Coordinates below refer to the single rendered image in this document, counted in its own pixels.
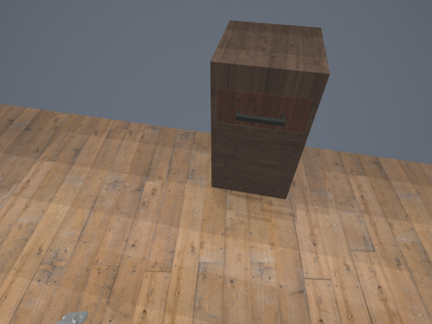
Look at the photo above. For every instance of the cabinet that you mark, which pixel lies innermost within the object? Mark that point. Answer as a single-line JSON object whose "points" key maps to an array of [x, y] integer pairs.
{"points": [[272, 59]]}

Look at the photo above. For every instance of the drawer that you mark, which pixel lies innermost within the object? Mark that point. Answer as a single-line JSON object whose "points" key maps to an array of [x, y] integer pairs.
{"points": [[295, 110]]}

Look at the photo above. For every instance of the handle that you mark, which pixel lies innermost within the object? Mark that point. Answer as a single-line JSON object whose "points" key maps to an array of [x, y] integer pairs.
{"points": [[260, 120]]}

